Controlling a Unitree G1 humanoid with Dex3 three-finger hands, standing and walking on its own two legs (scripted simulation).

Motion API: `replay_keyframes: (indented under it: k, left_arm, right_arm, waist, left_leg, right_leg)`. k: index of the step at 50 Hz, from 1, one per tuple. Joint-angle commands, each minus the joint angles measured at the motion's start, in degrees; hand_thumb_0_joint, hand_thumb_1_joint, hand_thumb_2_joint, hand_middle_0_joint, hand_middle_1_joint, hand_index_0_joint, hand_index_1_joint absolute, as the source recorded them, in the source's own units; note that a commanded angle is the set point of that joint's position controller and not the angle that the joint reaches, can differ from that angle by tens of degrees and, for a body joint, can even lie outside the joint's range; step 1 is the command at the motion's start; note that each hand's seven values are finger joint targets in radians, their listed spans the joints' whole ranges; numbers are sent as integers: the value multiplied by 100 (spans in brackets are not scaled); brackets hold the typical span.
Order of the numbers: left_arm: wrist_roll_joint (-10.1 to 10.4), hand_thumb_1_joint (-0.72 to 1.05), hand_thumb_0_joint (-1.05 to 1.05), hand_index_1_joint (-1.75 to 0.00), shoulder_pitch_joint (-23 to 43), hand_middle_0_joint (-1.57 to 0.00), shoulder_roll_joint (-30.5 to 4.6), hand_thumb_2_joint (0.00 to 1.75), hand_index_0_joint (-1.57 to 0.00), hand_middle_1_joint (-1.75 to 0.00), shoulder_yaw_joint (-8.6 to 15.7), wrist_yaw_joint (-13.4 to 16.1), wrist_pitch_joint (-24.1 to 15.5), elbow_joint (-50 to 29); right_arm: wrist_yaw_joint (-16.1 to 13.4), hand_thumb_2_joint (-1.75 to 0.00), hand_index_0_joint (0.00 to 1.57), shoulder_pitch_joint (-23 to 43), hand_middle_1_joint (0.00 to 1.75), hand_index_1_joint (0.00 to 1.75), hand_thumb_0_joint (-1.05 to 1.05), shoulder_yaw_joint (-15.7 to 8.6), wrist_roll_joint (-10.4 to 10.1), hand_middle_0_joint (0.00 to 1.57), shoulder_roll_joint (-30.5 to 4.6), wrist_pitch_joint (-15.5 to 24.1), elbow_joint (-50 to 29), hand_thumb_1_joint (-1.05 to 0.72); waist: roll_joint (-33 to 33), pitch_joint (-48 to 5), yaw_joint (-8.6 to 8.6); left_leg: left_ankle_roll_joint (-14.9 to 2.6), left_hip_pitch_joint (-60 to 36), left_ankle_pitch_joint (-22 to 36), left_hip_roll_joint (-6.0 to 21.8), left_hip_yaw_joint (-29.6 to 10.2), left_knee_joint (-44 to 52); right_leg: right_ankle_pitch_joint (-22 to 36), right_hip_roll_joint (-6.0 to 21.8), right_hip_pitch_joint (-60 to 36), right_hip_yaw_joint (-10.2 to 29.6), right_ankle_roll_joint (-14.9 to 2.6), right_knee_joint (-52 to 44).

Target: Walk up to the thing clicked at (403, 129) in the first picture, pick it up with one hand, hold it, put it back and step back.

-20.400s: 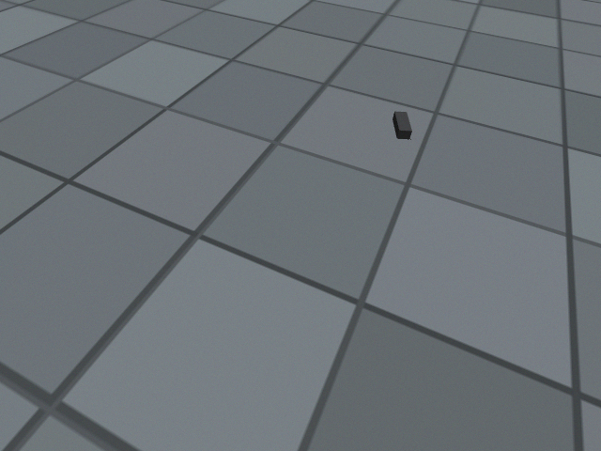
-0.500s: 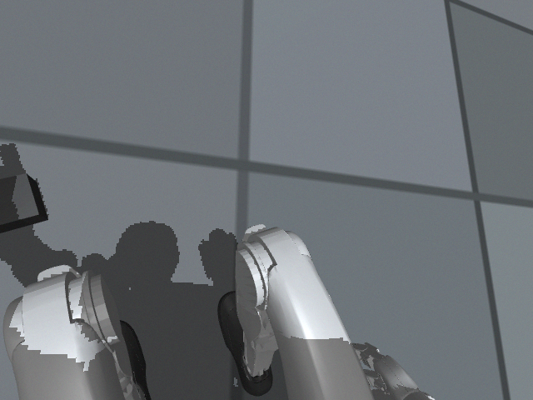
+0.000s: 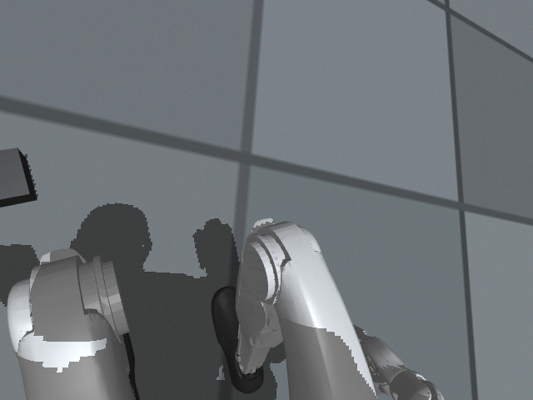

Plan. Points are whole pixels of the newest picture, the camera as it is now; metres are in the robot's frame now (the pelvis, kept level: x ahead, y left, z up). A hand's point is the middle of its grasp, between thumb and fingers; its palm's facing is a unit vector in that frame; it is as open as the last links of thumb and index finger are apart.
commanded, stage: rest palm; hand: left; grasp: from above
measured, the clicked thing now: out of the picture +0.41 +0.37 -0.28
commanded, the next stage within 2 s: close in 0.60 s
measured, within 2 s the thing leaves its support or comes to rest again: neither
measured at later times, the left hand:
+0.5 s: hand out of the picture +0.40 +0.37 -0.25, palm faces -0.46 -0.20 -0.87, open 14.2 cm
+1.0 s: hand out of the picture +0.40 +0.37 -0.26, palm faces -0.41 -0.18 -0.89, open 12.9 cm
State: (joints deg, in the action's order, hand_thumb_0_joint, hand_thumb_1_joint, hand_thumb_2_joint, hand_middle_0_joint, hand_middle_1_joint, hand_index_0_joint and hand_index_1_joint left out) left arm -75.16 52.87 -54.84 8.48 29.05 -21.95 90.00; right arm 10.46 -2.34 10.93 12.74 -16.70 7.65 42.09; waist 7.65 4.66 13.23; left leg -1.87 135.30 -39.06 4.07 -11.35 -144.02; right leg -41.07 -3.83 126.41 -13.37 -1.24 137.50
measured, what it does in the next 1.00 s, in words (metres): stands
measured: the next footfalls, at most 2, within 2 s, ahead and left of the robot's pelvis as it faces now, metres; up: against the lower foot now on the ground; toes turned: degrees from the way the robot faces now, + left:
none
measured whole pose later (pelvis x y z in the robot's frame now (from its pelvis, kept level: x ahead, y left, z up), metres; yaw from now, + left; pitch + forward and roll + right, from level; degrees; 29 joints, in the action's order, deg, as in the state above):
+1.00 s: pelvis +0.00 +0.00 -0.01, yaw -3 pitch +25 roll -15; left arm -73.2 53.0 -60.1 10.5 36.3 -16.2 96.4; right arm 14.2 -0.1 15.2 16.0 -19.2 14.9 41.0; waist 10.5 8.6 16.4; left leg -1.9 135.2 -40.5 4.7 -14.9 -147.4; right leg -40.3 -5.6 125.8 -15.9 -0.3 138.1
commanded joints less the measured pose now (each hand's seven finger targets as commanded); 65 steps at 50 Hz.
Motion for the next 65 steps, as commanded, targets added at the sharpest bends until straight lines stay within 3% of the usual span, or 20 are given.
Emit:
replay_keyframes:
  k: [1,6,8,10,12,14,17,20,21,28,31,34,38,44,45,47,56,61,63,65]
  left_arm:
    - [-191,-57,0,-100,1497,-6,-1574,102,-5,-99,272,784,92,-477]
    - [-164,-55,0,-101,1416,-6,-1721,100,-5,-100,391,1134,492,-315]
    - [-116,-54,0,-101,1337,-6,-1766,98,-5,-100,361,1069,660,41]
    - [42,-54,0,-101,1201,-6,-2033,99,-6,-101,634,1015,754,-37]
    - [84,-54,0,-102,1008,-6,-2030,97,-6,-103,671,892,838,178]
    - [304,-54,0,-102,1089,-6,-1751,97,-6,-102,496,726,826,86]
    - [430,-54,0,-102,1069,-6,-2089,97,-6,-102,643,521,679,-246]
    - [470,-55,0,-103,1019,-6,-1978,97,-6,-103,497,367,513,-227]
    - [550,-54,0,-102,988,-6,-2037,96,-6,-103,577,372,417,-385]
    - [304,-55,0,-101,742,-6,-2178,99,-5,-100,554,551,95,-150]
    - [196,-54,0,-101,555,-6,-2267,100,-5,-100,650,788,82,-196]
    - [146,-53,0,-101,840,-6,-1921,98,-5,-101,272,907,142,-129]
    - [72,-37,0,-98,933,-17,-2119,93,-17,-99,348,1092,322,-25]
    - [204,-31,0,-96,1109,-20,-2063,86,-22,-97,271,1030,586,125]
    - [251,-31,0,-94,1252,-20,-1740,85,-21,-96,-12,951,596,-28]
    - [283,-27,0,-92,1157,-23,-2087,82,-25,-94,286,924,599,32]
    - [314,-19,0,-88,967,-29,-1899,77,-31,-90,97,754,407,154]
    - [327,-18,0,-86,809,-30,-2120,76,-32,-89,335,923,332,-87]
    - [349,-16,0,-86,880,-30,-1883,74,-33,-89,165,957,325,-32]
    - [332,-15,0,-86,1035,-31,-2064,74,-34,-88,183,973,356,-145]
  right_arm:
    - [74,-90,20,-1114,30,30,0,-392,142,20,-1711,72,60,-89]
    - [180,-90,20,-921,30,30,0,-381,205,20,-1802,270,-30,-89]
    - [236,-90,20,-955,30,30,0,-358,231,20,-1869,377,-80,-89]
    - [239,-90,20,-1004,30,30,0,-387,171,20,-1860,415,-88,-89]
    - [276,-90,20,-1058,30,30,0,-320,204,20,-1769,465,-116,-90]
    - [280,-90,20,-1042,30,30,0,-352,178,20,-1801,521,-172,-90]
    - [262,-90,20,-1121,30,30,0,-270,153,20,-1782,524,-132,-90]
    - [284,-90,20,-1231,30,30,0,-172,178,20,-1742,515,-54,-90]
    - [271,-90,20,-1190,30,30,0,-151,159,20,-1765,496,-41,-90]
    - [279,-90,20,-1130,30,30,0,8,261,20,-1862,417,-76,-89]
    - [244,-90,20,-967,30,30,0,-55,319,20,-1979,414,-92,-89]
    - [290,-90,20,-854,30,30,0,-65,361,20,-2031,487,-160,-89]
    - [314,-90,20,-850,30,30,0,-74,358,20,-2095,629,-104,-89]
    - [358,-90,20,-818,30,30,0,-77,322,20,-2037,741,-30,-89]
    - [372,-90,20,-706,30,30,0,-99,293,20,-2030,768,-115,-89]
    - [357,-90,20,-834,30,30,0,-84,262,20,-2048,737,-32,-89]
    - [413,-90,20,-758,30,30,0,102,293,20,-1987,682,-121,-89]
    - [386,-90,20,-786,30,30,0,73,327,20,-2094,660,-145,-89]
    - [389,-90,20,-739,30,30,0,78,327,20,-2096,669,-183,-89]
    - [403,-90,20,-743,30,30,0,77,317,20,-2122,719,-168,-89]
  waist:
    - [-3131,-3744,208]
    - [-3037,-3713,200]
    - [-2834,-3442,334]
    - [-2864,-3430,175]
    - [-2835,-3356,273]
    - [-2707,-3316,347]
    - [-2753,-3570,330]
    - [-2727,-3461,467]
    - [-2705,-3613,370]
    - [-2717,-3301,373]
    - [-2757,-3317,238]
    - [-2675,-3033,433]
    - [-2721,-3021,401]
    - [-2926,-3116,448]
    - [-2915,-3140,454]
    - [-2994,-3179,446]
    - [-2926,-2978,561]
    - [-2863,-3256,408]
    - [-2764,-3126,499]
    - [-2861,-3079,496]
  left_leg:
    - [167,-3547,1481,-5,230,1375]
    - [147,-3208,1253,8,285,1337]
    - [104,-3009,1075,8,271,1238]
    - [89,-2901,938,15,261,1272]
    - [71,-2907,981,28,256,1216]
    - [61,-2839,920,13,208,1211]
    - [45,-2922,1130,33,184,1135]
    - [51,-2956,1300,47,187,997]
    - [57,-2978,1329,56,162,1045]
    - [81,-2968,1265,97,102,1032]
    - [97,-2941,1185,102,110,1127]
    - [118,-2843,980,106,42,1116]
    - [137,-2899,876,115,20,1157]
    - [156,-3057,943,134,-9,1143]
    - [164,-3064,984,132,-19,1152]
    - [156,-3120,1156,135,-7,1129]
    - [188,-3173,1268,161,-119,1152]
    - [141,-3096,1303,144,1,1141]
    - [137,-2988,1153,144,-34,1158]
    - [163,-3055,1008,158,-108,1179]
  right_leg:
    - [1733,-260,-1197,-183,-77,-1042]
    - [1647,-327,-1341,-151,-71,-1125]
    - [1529,-303,-1249,-147,-39,-1094]
    - [1401,-295,-1296,-114,-38,-1151]
    - [1500,-303,-1418,-102,-18,-1136]
    - [1444,-271,-1368,-144,-11,-1104]
    - [1650,-291,-1666,-137,15,-1176]
    - [1835,-292,-1763,-150,44,-1119]
    - [1853,-316,-1915,-168,39,-1175]
    - [1734,-369,-1841,-275,22,-1126]
    - [1638,-420,-1882,-288,-4,-1203]
    - [1433,-403,-1556,-347,-20,-1089]
    - [1372,-403,-1502,-311,-20,-1105]
    - [1514,-372,-1497,-294,-12,-1072]
    - [1557,-381,-1429,-309,-7,-1075]
    - [1735,-386,-1653,-307,20,-1131]
    - [1800,-363,-1618,-432,28,-1005]
    - [1849,-458,-1980,-367,26,-1179]
    - [1699,-456,-1835,-414,20,-1178]
    - [1547,-417,-1666,-410,6,-1104]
